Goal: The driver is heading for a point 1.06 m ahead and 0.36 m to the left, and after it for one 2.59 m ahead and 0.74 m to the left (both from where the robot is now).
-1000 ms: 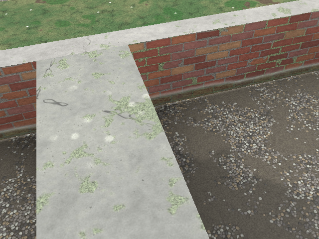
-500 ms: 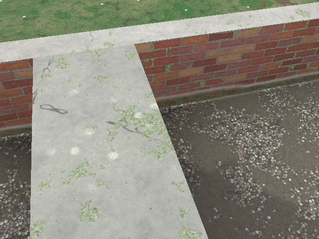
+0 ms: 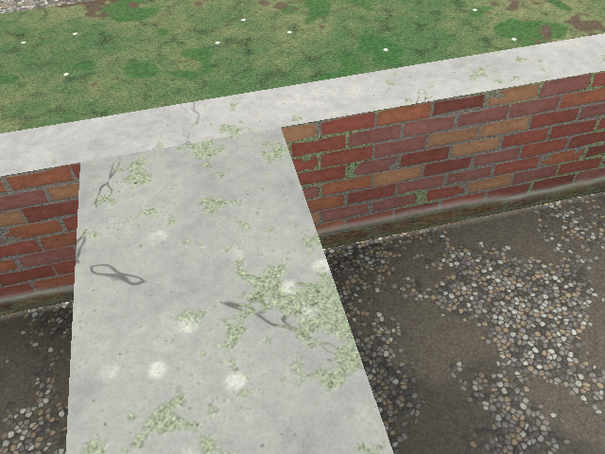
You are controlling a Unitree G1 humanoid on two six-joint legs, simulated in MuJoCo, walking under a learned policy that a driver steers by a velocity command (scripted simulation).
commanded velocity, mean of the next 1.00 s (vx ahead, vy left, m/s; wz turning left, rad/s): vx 0.27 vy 0.00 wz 0.03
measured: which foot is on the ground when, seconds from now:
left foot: up 0.00-0.18, down 0.20-0.70, up 0.72-1.00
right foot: down 0.00-0.42, up 0.44-0.68, down 0.70-1.00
